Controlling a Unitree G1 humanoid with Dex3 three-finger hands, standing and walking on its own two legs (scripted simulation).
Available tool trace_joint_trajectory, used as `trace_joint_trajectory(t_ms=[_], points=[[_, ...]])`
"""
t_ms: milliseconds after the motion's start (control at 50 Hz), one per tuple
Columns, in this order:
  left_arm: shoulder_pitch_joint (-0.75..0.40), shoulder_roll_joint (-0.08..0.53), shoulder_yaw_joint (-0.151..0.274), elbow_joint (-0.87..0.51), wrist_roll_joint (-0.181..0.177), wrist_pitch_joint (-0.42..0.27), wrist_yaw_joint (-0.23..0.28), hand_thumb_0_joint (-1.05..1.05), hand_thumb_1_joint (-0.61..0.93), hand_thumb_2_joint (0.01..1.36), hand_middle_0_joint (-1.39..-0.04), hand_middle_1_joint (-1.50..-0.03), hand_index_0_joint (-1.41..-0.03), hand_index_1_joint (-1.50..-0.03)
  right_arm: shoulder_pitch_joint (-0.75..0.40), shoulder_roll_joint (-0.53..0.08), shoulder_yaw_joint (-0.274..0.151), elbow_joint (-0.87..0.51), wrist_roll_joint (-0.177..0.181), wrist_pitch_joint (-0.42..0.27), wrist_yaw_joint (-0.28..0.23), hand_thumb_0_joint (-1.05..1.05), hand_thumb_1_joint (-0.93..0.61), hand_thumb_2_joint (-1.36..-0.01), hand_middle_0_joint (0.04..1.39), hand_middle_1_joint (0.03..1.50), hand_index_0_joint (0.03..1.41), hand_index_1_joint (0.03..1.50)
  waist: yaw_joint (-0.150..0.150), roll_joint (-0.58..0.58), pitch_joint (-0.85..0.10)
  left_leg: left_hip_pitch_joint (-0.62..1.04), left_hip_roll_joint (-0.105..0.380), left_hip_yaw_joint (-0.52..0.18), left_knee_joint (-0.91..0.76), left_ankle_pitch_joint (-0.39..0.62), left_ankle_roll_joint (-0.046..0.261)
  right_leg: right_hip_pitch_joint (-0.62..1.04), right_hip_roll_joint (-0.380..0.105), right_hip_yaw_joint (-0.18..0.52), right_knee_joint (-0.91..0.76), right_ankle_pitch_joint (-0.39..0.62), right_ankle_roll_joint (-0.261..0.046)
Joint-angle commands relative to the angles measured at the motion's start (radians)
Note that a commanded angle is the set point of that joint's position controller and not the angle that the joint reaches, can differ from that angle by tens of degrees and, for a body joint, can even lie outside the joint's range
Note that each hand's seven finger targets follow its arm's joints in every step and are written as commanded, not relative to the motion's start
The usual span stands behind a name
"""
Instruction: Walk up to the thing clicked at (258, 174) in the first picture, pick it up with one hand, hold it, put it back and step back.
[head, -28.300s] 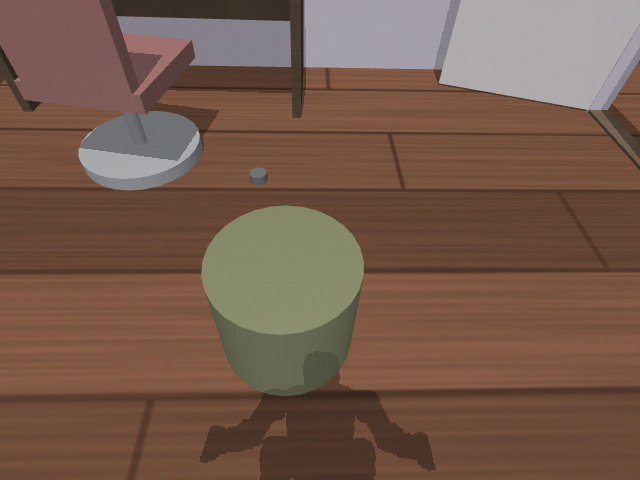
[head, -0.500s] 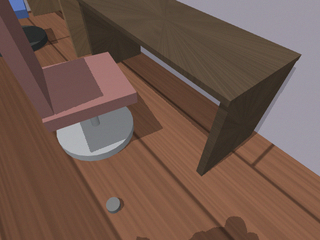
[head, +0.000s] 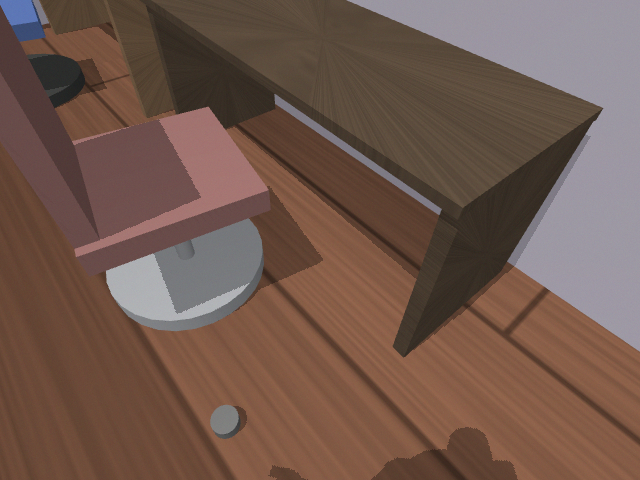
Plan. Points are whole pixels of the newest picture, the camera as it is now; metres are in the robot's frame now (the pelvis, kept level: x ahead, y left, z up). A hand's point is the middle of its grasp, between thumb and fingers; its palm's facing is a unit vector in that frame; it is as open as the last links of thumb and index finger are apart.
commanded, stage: walk up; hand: left
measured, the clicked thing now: (225, 421) +0.41 +0.27 -0.75
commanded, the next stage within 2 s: stand in 0.78 s
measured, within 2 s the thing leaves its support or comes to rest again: neither
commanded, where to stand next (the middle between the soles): +0.03 +0.02 m, yaw +1 degrees
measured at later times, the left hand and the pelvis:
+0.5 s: hand out of the picture +0.06 +0.26 -0.15, palm faces -0.04 -0.92 -0.38, open 7.4 cm; pelvis -0.01 +0.00 +0.00, yaw -1 degrees
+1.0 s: hand out of the picture +0.06 +0.25 -0.15, palm faces -0.06 -0.93 -0.36, open 7.4 cm; pelvis -0.02 +0.00 +0.01, yaw -1 degrees
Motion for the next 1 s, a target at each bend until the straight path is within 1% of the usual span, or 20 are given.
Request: trace_joint_trajectory(t_ms=[0, 60, 100, 180, 260, 360, 380, 420, 500, 560, 620, 660, 700, 740, 760, 780, 840, 880, 920, 980], points=[[-0.024, 0.215, 0.047, -0.065, -0.004, -0.023, 0.021, 0.000, 0.900, 0.900, -0.200, -0.300, -0.200, -0.300, -0.032, -0.222, -0.050, -0.066, 0.003, -0.020, -0.017, 0.000, -0.900, -0.900, 0.200, 0.300, 0.200, 0.300, -0.005, 0.019, -0.067, 0.040, 0.081, -0.058, -0.052, 0.350, 0.064, -0.012, -0.064, 0.020, -0.018, 0.405, -0.066], [-0.025, 0.216, 0.049, -0.062, -0.004, -0.024, 0.022, 0.000, 0.900, 0.900, -0.200, -0.300, -0.200, -0.300, -0.038, -0.217, -0.049, -0.067, 0.004, -0.018, -0.015, 0.000, -0.900, -0.900, 0.200, 0.300, 0.200, 0.300, -0.004, 0.006, -0.068, 0.039, 0.080, -0.048, -0.042, 0.344, 0.067, -0.007, -0.059, 0.016, -0.018, 0.414, -0.064], [-0.020, 0.219, 0.051, -0.066, 0.000, -0.025, 0.023, 0.000, 0.900, 0.900, -0.200, -0.300, -0.200, -0.300, -0.036, -0.218, -0.050, -0.071, 0.004, -0.018, -0.015, 0.000, -0.900, -0.900, 0.200, 0.300, 0.200, 0.300, -0.004, 0.000, -0.085, 0.035, 0.079, -0.040, -0.030, 0.365, 0.066, 0.014, -0.071, 0.027, -0.014, 0.448, -0.069], [-0.029, 0.222, 0.050, -0.067, -0.001, -0.026, 0.022, 0.000, 0.900, 0.900, -0.200, -0.300, -0.200, -0.300, -0.056, -0.214, -0.048, -0.075, 0.005, -0.017, -0.012, 0.000, -0.900, -0.900, 0.200, 0.300, 0.200, 0.300, 0.000, -0.002, -0.057, 0.033, 0.072, -0.044, -0.046, 0.285, 0.064, -0.024, -0.066, 0.034, -0.028, 0.389, -0.066], [-0.038, 0.224, 0.049, -0.070, 0.001, -0.028, 0.021, 0.000, 0.900, 0.900, -0.200, -0.300, -0.200, -0.300, -0.051, -0.216, -0.047, -0.072, 0.004, -0.016, -0.009, 0.000, -0.900, -0.900, 0.200, 0.300, 0.200, 0.300, -0.005, 0.000, -0.061, 0.029, 0.072, -0.045, -0.057, 0.250, 0.061, -0.023, -0.069, 0.047, -0.039, 0.361, -0.069], [-0.026, 0.223, 0.051, -0.069, -0.001, -0.028, 0.020, 0.000, 0.900, 0.900, -0.200, -0.300, -0.200, -0.300, -0.043, -0.216, -0.047, -0.067, 0.005, -0.020, -0.010, 0.000, -0.900, -0.900, 0.200, 0.300, 0.200, 0.300, -0.002, 0.007, -0.071, 0.047, 0.077, -0.043, -0.055, 0.277, 0.065, -0.025, -0.061, 0.041, -0.027, 0.375, -0.072], [-0.031, 0.223, 0.051, -0.070, 0.000, -0.027, 0.020, 0.000, 0.900, 0.900, -0.200, -0.300, -0.200, -0.300, -0.041, -0.220, -0.049, -0.066, 0.005, -0.020, -0.010, 0.000, -0.900, -0.900, 0.200, 0.300, 0.200, 0.300, -0.007, 0.006, -0.066, 0.038, 0.075, -0.045, -0.055, 0.267, 0.067, -0.024, -0.057, 0.039, -0.025, 0.366, -0.072], [-0.022, 0.223, 0.051, -0.069, 0.000, -0.025, 0.019, 0.000, 0.900, 0.900, -0.200, -0.300, -0.200, -0.300, -0.052, -0.221, -0.049, -0.068, 0.004, -0.019, -0.009, 0.000, -0.900, -0.900, 0.200, 0.300, 0.200, 0.300, 0.000, 0.010, -0.052, 0.039, 0.076, -0.043, -0.059, 0.233, 0.071, -0.045, -0.054, 0.034, -0.028, 0.334, -0.071], [-0.017, 0.224, 0.050, -0.070, 0.001, -0.026, 0.018, 0.000, 0.900, 0.900, -0.200, -0.300, -0.200, -0.300, -0.037, -0.222, -0.049, -0.066, 0.005, -0.019, -0.009, 0.000, -0.900, -0.900, 0.200, 0.300, 0.200, 0.300, -0.003, 0.002, -0.058, 0.039, 0.075, -0.044, -0.059, 0.224, 0.069, -0.042, -0.062, 0.053, -0.035, 0.326, -0.075], [-0.017, 0.226, 0.052, -0.065, -0.001, -0.025, 0.017, 0.000, 0.900, 0.900, -0.200, -0.300, -0.200, -0.300, -0.044, -0.219, -0.048, -0.063, 0.007, -0.018, -0.008, 0.000, -0.900, -0.900, 0.200, 0.300, 0.200, 0.300, -0.001, 0.005, -0.034, 0.026, 0.069, -0.044, -0.060, 0.176, 0.067, -0.065, -0.055, 0.053, -0.041, 0.289, -0.075], [-0.029, 0.225, 0.051, -0.071, 0.002, -0.025, 0.016, 0.000, 0.900, 0.900, -0.200, -0.300, -0.200, -0.300, -0.032, -0.221, -0.049, -0.059, 0.005, -0.019, -0.008, 0.000, -0.900, -0.900, 0.200, 0.300, 0.200, 0.300, -0.008, 0.006, -0.037, 0.020, 0.075, -0.052, -0.074, 0.165, 0.066, -0.065, -0.057, 0.058, -0.040, 0.269, -0.080], [-0.029, 0.223, 0.050, -0.069, 0.001, -0.024, 0.015, 0.000, 0.900, 0.900, -0.200, -0.300, -0.200, -0.300, -0.036, -0.221, -0.048, -0.058, 0.003, -0.020, -0.008, 0.000, -0.900, -0.900, 0.200, 0.300, 0.200, 0.300, -0.005, 0.009, -0.028, 0.008, 0.077, -0.055, -0.083, 0.152, 0.069, -0.063, -0.049, 0.050, -0.040, 0.260, -0.073], [-0.010, 0.222, 0.050, -0.063, 0.000, -0.024, 0.015, 0.000, 0.900, 0.900, -0.200, -0.300, -0.200, -0.300, -0.041, -0.218, -0.046, -0.062, 0.004, -0.022, -0.007, 0.000, -0.900, -0.900, 0.200, 0.300, 0.200, 0.300, 0.002, 0.004, -0.043, 0.027, 0.080, -0.052, -0.077, 0.169, 0.071, -0.061, -0.051, 0.050, -0.040, 0.279, -0.071], [-0.023, 0.224, 0.050, -0.067, 0.000, -0.025, 0.015, 0.000, 0.900, 0.900, -0.200, -0.300, -0.200, -0.300, -0.031, -0.217, -0.045, -0.058, 0.004, -0.022, -0.007, 0.000, -0.900, -0.900, 0.200, 0.300, 0.200, 0.300, -0.004, 0.001, -0.045, 0.023, 0.075, -0.047, -0.076, 0.172, 0.064, -0.060, -0.056, 0.062, -0.046, 0.283, -0.073], [-0.053, 0.210, 0.039, -0.063, -0.001, -0.018, 0.012, 0.000, 0.900, 0.900, -0.200, -0.300, -0.200, -0.300, -0.057, -0.203, -0.034, -0.054, 0.005, -0.028, -0.017, 0.000, -0.900, -0.900, 0.200, 0.300, 0.200, 0.300, -0.019, -0.025, -0.016, 0.031, 0.098, -0.071, -0.106, 0.280, 0.045, -0.093, -0.079, 0.062, -0.071, 0.361, -0.060], [-0.053, 0.200, 0.038, -0.068, -0.006, -0.015, 0.011, 0.000, 0.900, 0.900, -0.200, -0.300, -0.200, -0.300, -0.044, -0.219, -0.036, -0.049, 0.007, -0.032, -0.020, 0.000, -0.900, -0.900, 0.200, 0.300, 0.200, 0.300, -0.019, -0.012, -0.045, 0.057, 0.101, -0.070, -0.100, 0.331, 0.041, -0.067, -0.081, 0.065, -0.067, 0.396, -0.056], [-0.034, 0.203, 0.036, -0.059, -0.006, -0.013, 0.010, 0.000, 0.900, 0.900, -0.200, -0.300, -0.200, -0.300, -0.037, -0.225, -0.032, -0.029, 0.008, -0.037, -0.026, 0.000, -0.900, -0.900, 0.200, 0.300, 0.200, 0.300, -0.017, -0.001, -0.098, 0.096, 0.107, -0.066, -0.095, 0.387, 0.040, -0.029, -0.084, 0.053, -0.073, 0.434, -0.050], [-0.040, 0.203, 0.034, -0.054, -0.007, -0.013, 0.010, 0.000, 0.900, 0.900, -0.200, -0.300, -0.200, -0.300, -0.041, -0.219, -0.028, -0.023, 0.009, -0.038, -0.026, 0.000, -0.900, -0.900, 0.200, 0.300, 0.200, 0.300, -0.015, -0.004, -0.104, 0.088, 0.105, -0.061, -0.103, 0.370, 0.036, -0.014, -0.086, 0.053, -0.084, 0.422, -0.050], [-0.042, 0.200, 0.031, -0.051, -0.005, -0.012, 0.009, 0.000, 0.900, 0.900, -0.200, -0.300, -0.200, -0.300, -0.047, -0.214, -0.024, -0.018, 0.007, -0.038, -0.025, 0.000, -0.900, -0.900, 0.200, 0.300, 0.200, 0.300, -0.017, 0.001, -0.078, 0.062, 0.100, -0.059, -0.121, 0.312, 0.032, -0.025, -0.085, 0.055, -0.105, 0.371, -0.048], [-0.049, 0.203, 0.032, -0.046, -0.003, -0.011, 0.006, 0.000, 0.900, 0.900, -0.200, -0.300, -0.200, -0.300, -0.054, -0.214, -0.021, -0.009, 0.005, -0.041, -0.024, 0.000, -0.900, -0.900, 0.200, 0.300, 0.200, 0.300, -0.015, 0.015, -0.072, 0.050, 0.100, -0.062, -0.137, 0.269, 0.030, -0.025, -0.086, 0.056, -0.114, 0.332, -0.050]])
